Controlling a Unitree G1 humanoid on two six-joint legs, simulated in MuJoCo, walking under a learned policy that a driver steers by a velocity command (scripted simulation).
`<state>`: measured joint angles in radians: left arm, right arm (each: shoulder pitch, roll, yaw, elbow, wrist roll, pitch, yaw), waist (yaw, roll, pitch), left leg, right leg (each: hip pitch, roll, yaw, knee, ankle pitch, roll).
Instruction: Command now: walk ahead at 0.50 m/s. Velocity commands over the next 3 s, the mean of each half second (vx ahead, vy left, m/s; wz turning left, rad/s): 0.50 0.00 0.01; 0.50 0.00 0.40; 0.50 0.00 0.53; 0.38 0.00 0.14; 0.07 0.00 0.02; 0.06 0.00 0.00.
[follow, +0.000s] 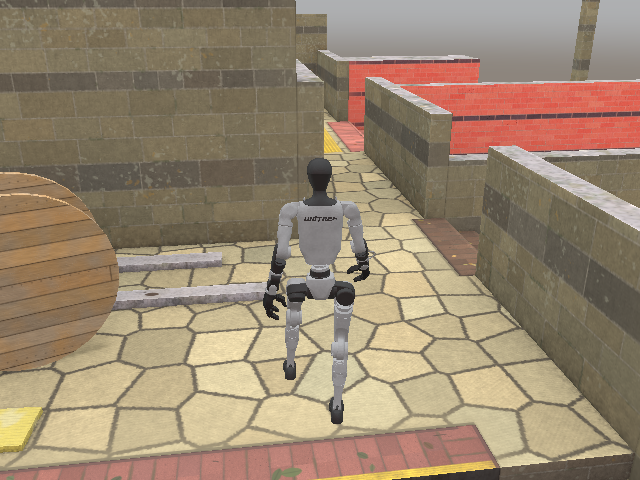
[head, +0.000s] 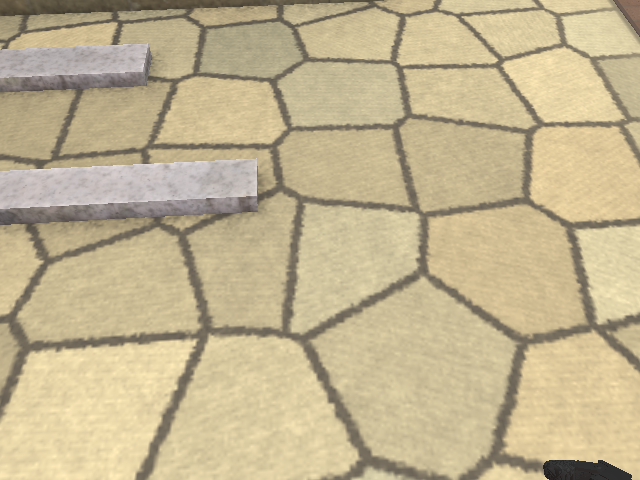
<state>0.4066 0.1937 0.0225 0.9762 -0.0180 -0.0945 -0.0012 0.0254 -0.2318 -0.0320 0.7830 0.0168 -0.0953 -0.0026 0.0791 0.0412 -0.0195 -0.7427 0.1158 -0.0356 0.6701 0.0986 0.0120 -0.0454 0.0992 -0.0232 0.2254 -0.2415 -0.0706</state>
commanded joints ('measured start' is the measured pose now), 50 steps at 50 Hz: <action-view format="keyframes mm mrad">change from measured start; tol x32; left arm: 1 53 169 39 -20 -8 6 12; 27 -483 117 32 -237 2 -1 -11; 34 1 258 94 -131 23 -7 2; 50 -146 215 88 -84 21 -6 30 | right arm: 1 -131 -52 -5 -92 7 -10 15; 9 425 -194 -69 43 -7 -6 18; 50 6 -49 -49 -67 3 59 34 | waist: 1 -1 -79 70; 9 -216 163 -416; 26 -149 15 51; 33 17 -315 -314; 50 -24 -89 87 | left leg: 1 44 -34 20 -115 -4 9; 5 238 -102 65 -195 -159 73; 8 1206 286 -550 -200 -166 356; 15 544 114 -214 -492 -129 242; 28 634 113 -133 -438 -162 185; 35 -95 -76 -92 620 -592 33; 50 38 6 23 83 -78 22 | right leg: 1 26 -302 145 -31 345 -128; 6 69 -264 100 327 769 -63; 8 -580 -34 35 992 -147 43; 10 -787 -109 137 1145 -224 31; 29 -442 -152 54 260 192 49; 33 438 -529 559 179 61 -187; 39 -53 -385 226 -40 105 -96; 50 -9 -378 -114 -90 289 -76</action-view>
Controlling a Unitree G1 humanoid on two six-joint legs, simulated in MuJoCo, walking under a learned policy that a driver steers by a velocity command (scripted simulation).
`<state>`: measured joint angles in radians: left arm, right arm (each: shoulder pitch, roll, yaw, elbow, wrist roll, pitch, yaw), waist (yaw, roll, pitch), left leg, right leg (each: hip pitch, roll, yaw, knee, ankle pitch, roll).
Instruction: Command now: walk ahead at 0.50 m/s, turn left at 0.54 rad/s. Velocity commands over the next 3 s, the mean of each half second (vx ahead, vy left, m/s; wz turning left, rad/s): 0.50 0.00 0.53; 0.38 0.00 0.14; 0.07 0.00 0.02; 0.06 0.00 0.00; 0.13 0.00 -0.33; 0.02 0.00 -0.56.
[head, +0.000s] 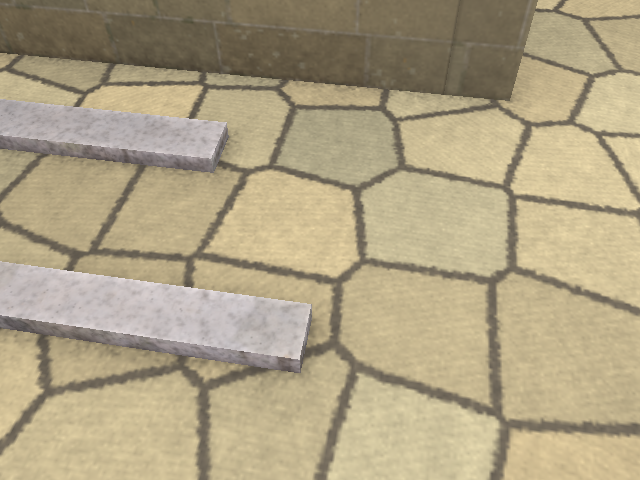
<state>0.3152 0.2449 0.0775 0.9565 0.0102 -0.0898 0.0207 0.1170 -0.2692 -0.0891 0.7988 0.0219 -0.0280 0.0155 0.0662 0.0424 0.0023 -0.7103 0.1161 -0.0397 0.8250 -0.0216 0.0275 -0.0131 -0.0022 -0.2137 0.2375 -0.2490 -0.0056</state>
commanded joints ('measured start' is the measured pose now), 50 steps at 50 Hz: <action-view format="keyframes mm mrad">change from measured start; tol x64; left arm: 1 -40 171 36 -58 -13 -6 8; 50 -100 138 -14 -101 -4 23 -21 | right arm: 1 -112 -14 10 -97 -1 -7 21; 50 69 -33 24 -66 -23 -1 -37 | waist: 1 -4 -90 75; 50 -50 -133 -96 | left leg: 1 1 3 39 -100 24 14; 8 625 -178 148 -266 -124 159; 10 1102 228 -790 -504 -305 426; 33 690 29 -201 -303 403 136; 37 -76 -143 -139 504 -492 12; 50 298 -69 18 -126 -51 -61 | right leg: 1 -8 -286 65 -92 303 -137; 7 72 -281 -32 310 893 -73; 11 -827 -13 293 1193 -288 26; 31 -552 -32 237 252 204 -31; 36 410 -387 969 73 -89 -328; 50 -147 -174 258 54 772 -191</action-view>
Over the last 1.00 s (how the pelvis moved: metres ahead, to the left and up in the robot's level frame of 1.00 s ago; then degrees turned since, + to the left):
0.53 0.00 0.00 14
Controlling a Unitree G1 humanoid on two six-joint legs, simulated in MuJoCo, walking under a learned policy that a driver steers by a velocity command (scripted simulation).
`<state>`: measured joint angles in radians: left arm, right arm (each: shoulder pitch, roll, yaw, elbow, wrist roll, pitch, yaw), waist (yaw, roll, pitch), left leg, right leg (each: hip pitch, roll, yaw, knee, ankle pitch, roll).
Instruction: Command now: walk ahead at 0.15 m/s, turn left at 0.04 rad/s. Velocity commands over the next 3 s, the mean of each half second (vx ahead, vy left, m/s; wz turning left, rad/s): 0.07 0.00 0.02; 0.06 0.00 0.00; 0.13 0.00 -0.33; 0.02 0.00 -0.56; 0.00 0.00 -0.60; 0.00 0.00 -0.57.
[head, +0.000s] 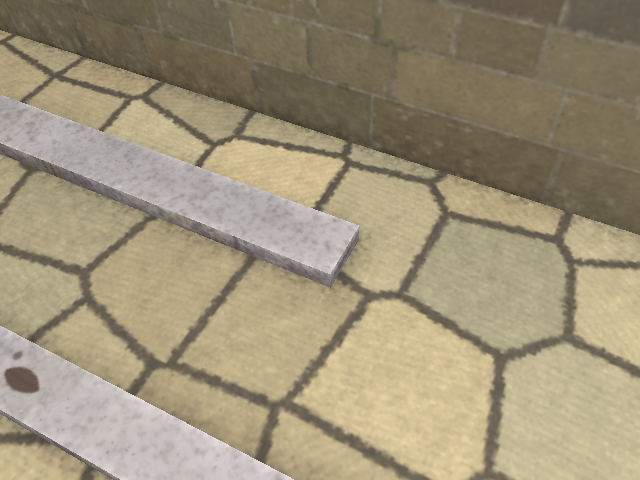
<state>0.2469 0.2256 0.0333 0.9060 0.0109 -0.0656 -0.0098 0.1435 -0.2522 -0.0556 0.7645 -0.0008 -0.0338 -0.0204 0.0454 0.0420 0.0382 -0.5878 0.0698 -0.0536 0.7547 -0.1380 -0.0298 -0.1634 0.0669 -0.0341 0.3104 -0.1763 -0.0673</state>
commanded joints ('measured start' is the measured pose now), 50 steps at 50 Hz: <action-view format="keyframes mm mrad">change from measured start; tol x16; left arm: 1 -28 154 27 -42 -5 5 10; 50 184 146 33 162 -17 19 55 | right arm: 1 27 -53 -10 -34 -3 7 -1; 50 -115 -37 -15 232 35 -13 5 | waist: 1 -24 -134 -124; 8 -6 132 -251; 50 8 -199 205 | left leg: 1 180 -24 28 -80 51 3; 4 258 -45 45 -229 63 34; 7 657 135 -131 -244 839 158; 13 405 25 -60 -261 253 107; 19 473 12 -40 -218 401 113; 43 453 -41 5 -301 -56 78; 46 273 -104 67 -197 -469 81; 50 -136 -16 51 268 -353 76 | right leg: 1 19 -258 98 -5 671 -131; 6 -26 -176 100 180 430 -23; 9 -165 -110 61 272 -228 85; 21 -40 -116 57 120 102 61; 42 -122 -107 42 51 -119 57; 44 -139 -103 51 34 -363 25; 47 -125 -252 283 -98 -699 -95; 50 27 -447 510 -176 -547 -204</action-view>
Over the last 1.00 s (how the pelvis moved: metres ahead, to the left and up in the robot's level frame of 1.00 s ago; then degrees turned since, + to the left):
0.52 0.09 0.00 19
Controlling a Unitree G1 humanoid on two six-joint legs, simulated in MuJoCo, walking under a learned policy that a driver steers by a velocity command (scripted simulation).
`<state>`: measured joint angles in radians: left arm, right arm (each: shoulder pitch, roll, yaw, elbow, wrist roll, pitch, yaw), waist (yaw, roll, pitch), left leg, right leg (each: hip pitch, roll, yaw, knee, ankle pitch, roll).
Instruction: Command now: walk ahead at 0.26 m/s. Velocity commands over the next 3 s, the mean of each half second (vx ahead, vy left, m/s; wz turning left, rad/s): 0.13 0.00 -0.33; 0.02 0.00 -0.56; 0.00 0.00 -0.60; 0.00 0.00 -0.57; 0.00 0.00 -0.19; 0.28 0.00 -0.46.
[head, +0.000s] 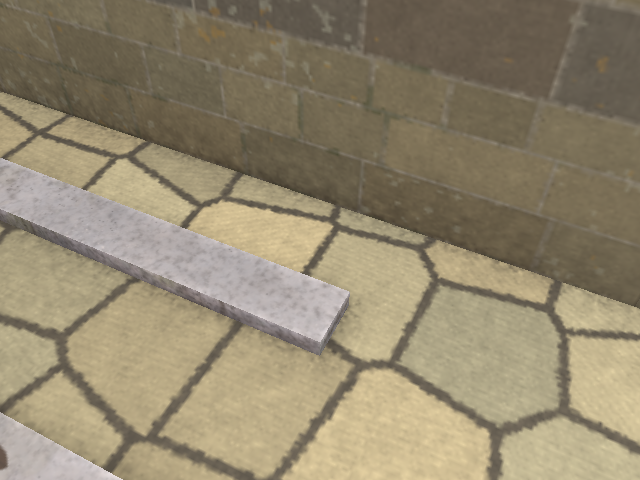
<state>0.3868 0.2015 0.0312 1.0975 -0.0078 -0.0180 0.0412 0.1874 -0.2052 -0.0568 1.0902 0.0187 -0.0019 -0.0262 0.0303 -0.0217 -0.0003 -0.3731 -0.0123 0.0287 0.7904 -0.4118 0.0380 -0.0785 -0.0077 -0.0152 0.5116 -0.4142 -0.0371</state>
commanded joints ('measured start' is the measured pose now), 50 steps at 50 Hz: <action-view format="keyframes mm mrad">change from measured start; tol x32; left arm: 1 55 149 32 -32 -2 -37 1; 50 -251 342 109 -460 22 22 -38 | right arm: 1 -152 -77 -12 -93 21 -55 16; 10 283 -265 -50 -54 -44 -49 -18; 50 -86 -146 -16 -436 -27 76 -40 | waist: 1 22 -115 242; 10 -134 342 -255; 50 -28 -277 58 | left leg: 1 -433 92 -42 246 -99 6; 7 278 -60 93 -275 305 -35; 10 605 485 -480 -360 1221 216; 15 185 306 -102 -466 669 127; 30 300 195 191 -175 959 54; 34 -243 97 -99 442 -189 -12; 50 -134 -5 -47 155 -107 52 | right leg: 1 28 -352 452 -348 -206 -218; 7 -194 -123 159 -31 657 -64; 9 -488 84 30 562 -150 92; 12 -574 14 102 907 -216 107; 30 -106 112 -143 3 242 12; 34 247 -271 397 -119 689 -203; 47 -164 23 45 -137 530 97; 50 -326 -314 607 -383 -365 -193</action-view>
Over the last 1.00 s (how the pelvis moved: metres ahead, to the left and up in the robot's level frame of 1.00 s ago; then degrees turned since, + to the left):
0.08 0.03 -0.01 0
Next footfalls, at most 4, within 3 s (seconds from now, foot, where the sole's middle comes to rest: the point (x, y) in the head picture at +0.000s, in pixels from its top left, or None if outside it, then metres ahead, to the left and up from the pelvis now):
0.46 right None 0.16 -0.09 -0.71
0.98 left None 0.22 0.09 -0.70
1.50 right None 0.00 -0.04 -0.77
1.82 left None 0.22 0.05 -0.71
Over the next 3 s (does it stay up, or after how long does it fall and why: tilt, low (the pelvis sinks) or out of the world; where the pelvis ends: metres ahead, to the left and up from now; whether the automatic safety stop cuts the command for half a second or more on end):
stays up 0.05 -0.05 0.03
